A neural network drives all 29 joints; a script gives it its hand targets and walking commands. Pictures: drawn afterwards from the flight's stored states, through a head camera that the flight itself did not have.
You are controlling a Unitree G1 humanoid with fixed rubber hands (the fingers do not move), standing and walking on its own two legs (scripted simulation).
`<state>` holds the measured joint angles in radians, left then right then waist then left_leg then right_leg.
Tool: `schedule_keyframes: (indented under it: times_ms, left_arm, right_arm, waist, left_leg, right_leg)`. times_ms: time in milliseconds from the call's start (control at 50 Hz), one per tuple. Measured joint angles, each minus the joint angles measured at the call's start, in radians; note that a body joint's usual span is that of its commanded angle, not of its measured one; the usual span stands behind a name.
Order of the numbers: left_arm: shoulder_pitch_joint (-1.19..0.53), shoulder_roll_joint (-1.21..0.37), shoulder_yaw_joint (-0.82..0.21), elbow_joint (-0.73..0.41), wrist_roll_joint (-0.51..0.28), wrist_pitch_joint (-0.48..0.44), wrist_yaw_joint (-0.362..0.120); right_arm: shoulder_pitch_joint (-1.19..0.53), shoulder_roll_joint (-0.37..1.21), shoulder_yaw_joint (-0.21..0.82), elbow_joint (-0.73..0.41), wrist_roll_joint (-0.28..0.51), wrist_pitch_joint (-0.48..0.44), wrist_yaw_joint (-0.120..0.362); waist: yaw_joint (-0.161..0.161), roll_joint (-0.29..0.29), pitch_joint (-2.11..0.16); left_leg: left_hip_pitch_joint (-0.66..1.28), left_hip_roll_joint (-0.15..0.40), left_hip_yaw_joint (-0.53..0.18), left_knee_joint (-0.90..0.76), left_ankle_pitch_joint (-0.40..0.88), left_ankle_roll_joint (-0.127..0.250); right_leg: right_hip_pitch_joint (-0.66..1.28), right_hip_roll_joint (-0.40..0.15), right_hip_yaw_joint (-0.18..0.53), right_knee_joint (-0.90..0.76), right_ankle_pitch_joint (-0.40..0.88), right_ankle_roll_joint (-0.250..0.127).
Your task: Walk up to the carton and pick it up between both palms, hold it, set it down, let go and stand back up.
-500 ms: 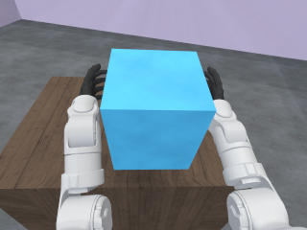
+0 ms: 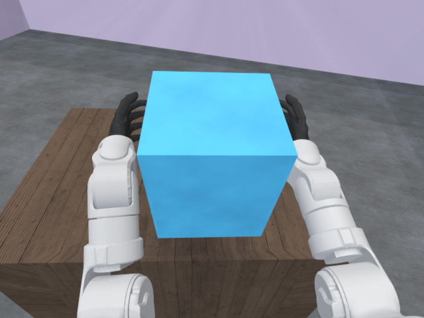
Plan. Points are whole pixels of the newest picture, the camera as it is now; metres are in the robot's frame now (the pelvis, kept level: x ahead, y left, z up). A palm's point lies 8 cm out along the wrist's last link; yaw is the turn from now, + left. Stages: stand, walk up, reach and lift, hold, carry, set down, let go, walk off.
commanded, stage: hold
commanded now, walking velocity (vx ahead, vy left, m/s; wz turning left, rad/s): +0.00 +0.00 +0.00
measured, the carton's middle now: (210, 159) +0.36 +0.00 +0.14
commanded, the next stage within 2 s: none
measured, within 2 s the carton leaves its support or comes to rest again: neither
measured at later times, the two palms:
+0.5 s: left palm (122, 137) +0.35 +0.16 +0.20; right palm (294, 140) +0.36 -0.15 +0.19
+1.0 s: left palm (122, 137) +0.35 +0.16 +0.20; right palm (294, 140) +0.36 -0.15 +0.19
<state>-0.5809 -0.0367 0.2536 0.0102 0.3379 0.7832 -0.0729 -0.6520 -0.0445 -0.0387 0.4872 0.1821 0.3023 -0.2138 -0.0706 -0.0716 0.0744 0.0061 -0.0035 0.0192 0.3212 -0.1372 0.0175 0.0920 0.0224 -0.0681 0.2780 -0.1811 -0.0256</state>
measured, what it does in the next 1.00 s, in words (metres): stands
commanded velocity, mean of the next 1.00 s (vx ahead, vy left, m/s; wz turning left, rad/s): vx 0.00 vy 0.00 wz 0.00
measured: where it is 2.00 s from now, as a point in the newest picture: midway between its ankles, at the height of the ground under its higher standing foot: outside the picture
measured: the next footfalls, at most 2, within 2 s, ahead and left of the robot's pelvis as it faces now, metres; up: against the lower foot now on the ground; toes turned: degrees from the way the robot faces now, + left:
none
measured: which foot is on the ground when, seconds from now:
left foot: down 0.00-1.00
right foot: down 0.00-1.00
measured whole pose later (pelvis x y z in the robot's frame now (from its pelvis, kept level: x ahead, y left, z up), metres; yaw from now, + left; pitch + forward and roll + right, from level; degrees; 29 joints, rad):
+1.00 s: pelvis +0.00 +0.00 +0.00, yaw +0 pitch -11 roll -1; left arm -0.60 -0.04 0.26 0.02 0.35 0.79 -0.07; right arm -0.66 -0.04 -0.05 0.51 0.17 0.29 -0.20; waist -0.07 -0.08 0.08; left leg -0.01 0.00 0.02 0.32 -0.13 0.02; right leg 0.08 0.02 -0.06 0.28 -0.18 -0.02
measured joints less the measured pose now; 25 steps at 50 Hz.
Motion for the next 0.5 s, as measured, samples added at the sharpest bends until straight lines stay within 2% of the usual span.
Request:
schedule_keyframes:
  times_ms: [500]
  left_arm:
    - [-0.025,0.000,0.008,0.015,0.007,0.004,-0.001]
  right_arm:
    - [-0.013,0.009,-0.018,0.026,-0.014,-0.015,0.008]
  waist:
    - [0.004,-0.006,-0.002]
  left_leg:
    - [-0.016,0.001,0.006,0.000,0.008,0.002]
  right_leg:
    - [-0.022,0.000,0.005,0.009,0.005,0.000]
